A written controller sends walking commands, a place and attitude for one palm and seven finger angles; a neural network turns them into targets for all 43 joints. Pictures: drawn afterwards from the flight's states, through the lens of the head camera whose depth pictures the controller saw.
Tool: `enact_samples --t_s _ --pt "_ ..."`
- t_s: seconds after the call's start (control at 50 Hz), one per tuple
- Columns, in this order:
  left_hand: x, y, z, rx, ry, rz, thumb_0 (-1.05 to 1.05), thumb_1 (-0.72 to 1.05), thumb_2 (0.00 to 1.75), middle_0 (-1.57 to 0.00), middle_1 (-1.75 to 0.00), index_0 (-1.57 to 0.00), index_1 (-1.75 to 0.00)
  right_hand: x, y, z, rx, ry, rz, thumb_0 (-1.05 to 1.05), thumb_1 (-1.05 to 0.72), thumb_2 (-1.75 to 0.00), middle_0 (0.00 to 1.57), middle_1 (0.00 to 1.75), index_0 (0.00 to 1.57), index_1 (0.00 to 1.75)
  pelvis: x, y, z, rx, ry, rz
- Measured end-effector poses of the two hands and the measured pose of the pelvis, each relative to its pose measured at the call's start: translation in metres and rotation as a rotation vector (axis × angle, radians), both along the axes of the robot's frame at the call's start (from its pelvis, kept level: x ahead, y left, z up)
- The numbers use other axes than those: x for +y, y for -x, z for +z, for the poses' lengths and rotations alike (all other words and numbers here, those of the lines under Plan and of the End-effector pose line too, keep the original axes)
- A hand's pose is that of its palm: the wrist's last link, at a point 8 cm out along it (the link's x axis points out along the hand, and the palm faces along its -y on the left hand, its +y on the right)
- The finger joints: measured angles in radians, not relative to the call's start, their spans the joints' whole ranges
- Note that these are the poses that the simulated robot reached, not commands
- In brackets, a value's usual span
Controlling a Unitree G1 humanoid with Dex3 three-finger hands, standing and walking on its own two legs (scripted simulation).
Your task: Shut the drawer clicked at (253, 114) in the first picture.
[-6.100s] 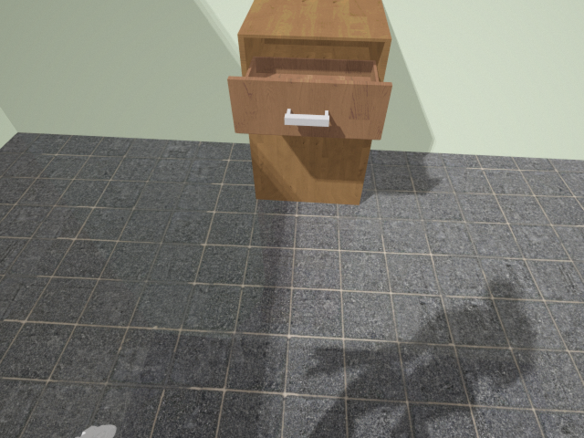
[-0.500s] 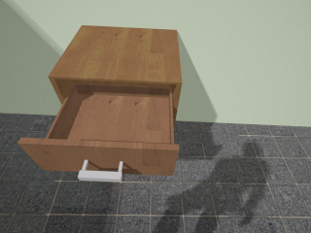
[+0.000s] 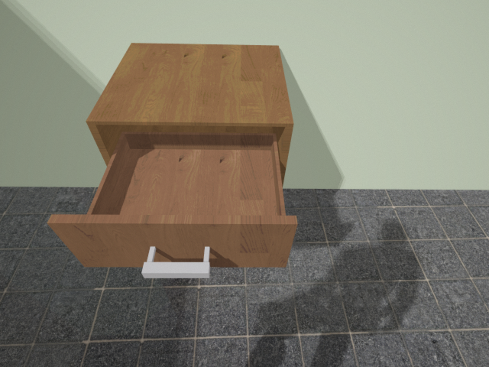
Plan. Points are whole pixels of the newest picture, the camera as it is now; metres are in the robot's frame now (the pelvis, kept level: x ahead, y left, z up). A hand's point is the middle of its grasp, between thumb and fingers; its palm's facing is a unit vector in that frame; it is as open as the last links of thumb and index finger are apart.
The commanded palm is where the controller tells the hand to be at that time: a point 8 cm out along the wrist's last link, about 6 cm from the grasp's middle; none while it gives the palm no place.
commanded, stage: come to a stop and stand still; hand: left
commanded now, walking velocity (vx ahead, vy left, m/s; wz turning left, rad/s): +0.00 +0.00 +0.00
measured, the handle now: (178, 260) +0.33 +0.16 -0.08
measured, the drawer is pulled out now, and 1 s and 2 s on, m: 0.29 0.29 0.28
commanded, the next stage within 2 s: look again from close up in 0.78 s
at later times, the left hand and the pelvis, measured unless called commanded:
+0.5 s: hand out of the picture +0.10 +0.18 -0.16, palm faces +0.08 -0.97 -0.25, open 7.4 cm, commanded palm none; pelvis +0.07 -0.01 +0.01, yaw +4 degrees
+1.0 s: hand out of the picture +0.12 +0.16 -0.15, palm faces +0.06 -0.96 -0.26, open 7.4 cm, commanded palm none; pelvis +0.07 -0.03 +0.01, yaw +3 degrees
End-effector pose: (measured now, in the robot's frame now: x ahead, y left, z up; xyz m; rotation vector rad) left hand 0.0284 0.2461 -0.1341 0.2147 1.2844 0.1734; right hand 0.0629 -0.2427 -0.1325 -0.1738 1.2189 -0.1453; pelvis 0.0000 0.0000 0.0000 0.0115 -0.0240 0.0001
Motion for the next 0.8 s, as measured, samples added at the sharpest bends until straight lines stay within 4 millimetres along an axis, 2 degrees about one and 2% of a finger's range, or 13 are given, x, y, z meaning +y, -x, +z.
enact_samples --t_s 0.14,0.26,0.34,0.44,0.54,0.62,0.7,0.8 --pt "0.010 0.023 0.006 0.076 -0.017 0.044 0.00 0.91 0.90 -0.20 -0.30 -0.20 -0.30 0.014 -0.036 0.001 -0.032 -0.021 0.054 0.01 -0.90 -0.90 0.20 0.30 0.20 0.30 0.007 -0.014 0.003 0.022 0.002 0.023" --pt "0.002 0.019 0.012 0.134 -0.007 0.078 0.00 0.91 0.90 -0.20 -0.30 -0.20 -0.30 0.023 -0.054 -0.005 0.008 -0.046 0.066 0.01 -0.91 -0.90 0.20 0.30 0.20 0.30 0.007 -0.037 0.007 0.049 0.006 0.036" --pt "-0.007 -0.001 0.012 0.133 0.001 0.091 0.00 0.91 0.90 -0.20 -0.30 -0.20 -0.30 0.018 -0.061 -0.007 0.039 -0.036 0.062 0.00 -0.92 -0.90 0.20 0.30 0.20 0.30 0.003 -0.052 0.008 0.053 0.007 0.049" --pt "-0.017 -0.040 0.009 0.072 0.005 0.091 0.00 0.91 0.90 -0.20 -0.30 -0.20 -0.30 0.009 -0.067 -0.010 0.082 -0.026 0.060 0.01 -0.92 -0.90 0.20 0.30 0.20 0.30 -0.004 -0.067 0.007 0.051 0.008 0.063" --pt "-0.024 -0.080 0.008 -0.004 0.006 0.071 0.00 0.91 0.90 -0.20 -0.30 -0.20 -0.30 0.001 -0.071 -0.010 0.094 -0.020 0.048 0.01 -0.91 -0.90 0.20 0.30 0.20 0.30 -0.011 -0.075 0.007 0.049 0.008 0.067" --pt "-0.028 -0.104 0.010 -0.056 0.003 0.051 0.00 0.91 0.90 -0.20 -0.30 -0.20 -0.30 -0.005 -0.073 -0.009 0.089 -0.018 0.036 0.01 -0.91 -0.90 0.20 0.30 0.20 0.30 -0.016 -0.079 0.007 0.047 0.009 0.067" --pt "-0.029 -0.118 0.013 -0.087 -0.003 0.037 0.00 0.91 0.90 -0.20 -0.30 -0.20 -0.30 -0.009 -0.072 -0.008 0.085 -0.018 0.028 0.01 -0.90 -0.90 0.20 0.30 0.20 0.30 -0.021 -0.080 0.007 0.043 0.008 0.063" --pt "-0.031 -0.119 0.016 -0.091 -0.009 0.030 0.00 0.91 0.90 -0.20 -0.30 -0.20 -0.30 -0.012 -0.065 -0.008 0.091 -0.024 0.019 0.01 -0.90 -0.90 0.20 0.30 0.20 0.30 -0.025 -0.080 0.008 0.040 0.008 0.058"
